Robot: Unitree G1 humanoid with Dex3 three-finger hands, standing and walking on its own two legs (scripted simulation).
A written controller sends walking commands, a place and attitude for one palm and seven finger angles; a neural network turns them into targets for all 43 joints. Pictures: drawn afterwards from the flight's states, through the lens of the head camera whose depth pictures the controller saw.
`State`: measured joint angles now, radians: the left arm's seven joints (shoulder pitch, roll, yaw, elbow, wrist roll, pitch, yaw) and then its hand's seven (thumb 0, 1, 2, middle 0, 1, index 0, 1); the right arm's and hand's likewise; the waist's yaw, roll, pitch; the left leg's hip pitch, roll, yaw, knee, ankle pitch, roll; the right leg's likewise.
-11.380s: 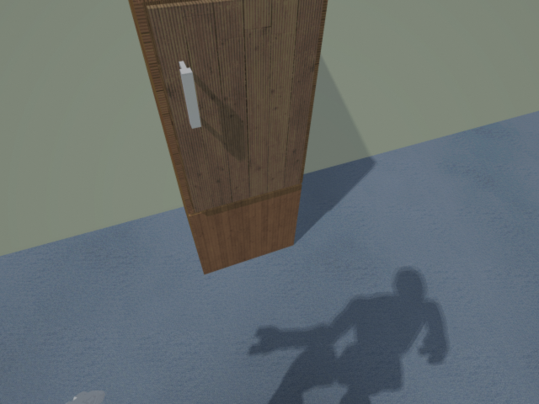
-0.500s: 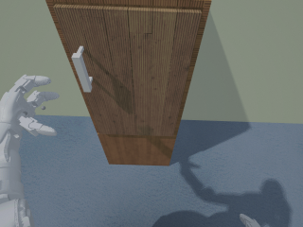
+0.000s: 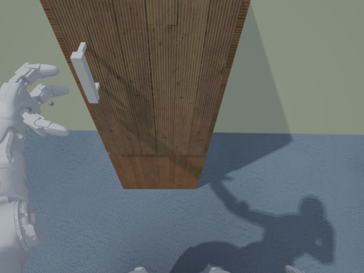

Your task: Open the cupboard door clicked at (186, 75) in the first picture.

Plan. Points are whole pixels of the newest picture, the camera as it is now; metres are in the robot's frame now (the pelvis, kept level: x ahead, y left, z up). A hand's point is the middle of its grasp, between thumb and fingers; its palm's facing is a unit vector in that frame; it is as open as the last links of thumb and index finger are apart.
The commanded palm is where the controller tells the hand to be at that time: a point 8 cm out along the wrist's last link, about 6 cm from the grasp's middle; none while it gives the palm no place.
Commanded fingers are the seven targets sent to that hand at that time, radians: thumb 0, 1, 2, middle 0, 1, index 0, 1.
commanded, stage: move the hooked fingers beside the handle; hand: left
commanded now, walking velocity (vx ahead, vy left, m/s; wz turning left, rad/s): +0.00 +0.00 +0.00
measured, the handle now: (88, 74) +0.54 +0.22 +0.11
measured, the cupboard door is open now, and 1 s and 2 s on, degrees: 0 0 0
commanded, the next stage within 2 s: slide the fingers in behind the handle in 1.26 s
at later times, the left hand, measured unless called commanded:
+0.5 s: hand (57, 86) +0.48 +0.28 +0.12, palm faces +0.01 -1.00 -0.01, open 14.0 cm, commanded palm +0.46 +0.32 +0.11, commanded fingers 0.00 -0.50 0.30 -0.30 -1.20 -0.30 -1.20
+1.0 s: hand (54, 91) +0.47 +0.28 +0.12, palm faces +0.00 -1.00 +0.01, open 14.0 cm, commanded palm +0.45 +0.32 +0.11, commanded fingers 0.00 -0.50 0.30 -0.30 -1.20 -0.30 -1.20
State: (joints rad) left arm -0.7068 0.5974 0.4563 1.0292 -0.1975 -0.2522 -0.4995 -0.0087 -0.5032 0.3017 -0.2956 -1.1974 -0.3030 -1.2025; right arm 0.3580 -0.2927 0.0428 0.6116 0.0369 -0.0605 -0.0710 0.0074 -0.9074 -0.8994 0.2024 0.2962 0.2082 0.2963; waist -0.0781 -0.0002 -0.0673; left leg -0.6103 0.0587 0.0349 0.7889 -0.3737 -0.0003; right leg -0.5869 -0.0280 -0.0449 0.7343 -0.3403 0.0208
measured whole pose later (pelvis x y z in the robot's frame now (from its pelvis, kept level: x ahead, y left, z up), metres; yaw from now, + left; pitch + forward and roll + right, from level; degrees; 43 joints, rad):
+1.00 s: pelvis +0.01 +0.01 -0.01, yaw +0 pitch +15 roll -3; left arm -0.84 0.67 0.48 1.15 -0.16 -0.26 -0.51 -0.01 -0.50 0.30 -0.30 -1.20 -0.30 -1.20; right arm 0.38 -0.29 0.04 0.60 0.03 0.05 -0.05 0.00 -0.91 -0.90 0.20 0.30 0.21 0.30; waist -0.12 0.00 -0.09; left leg -0.71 0.07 0.02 0.86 -0.41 0.01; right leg -0.67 -0.02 -0.05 0.77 -0.36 0.03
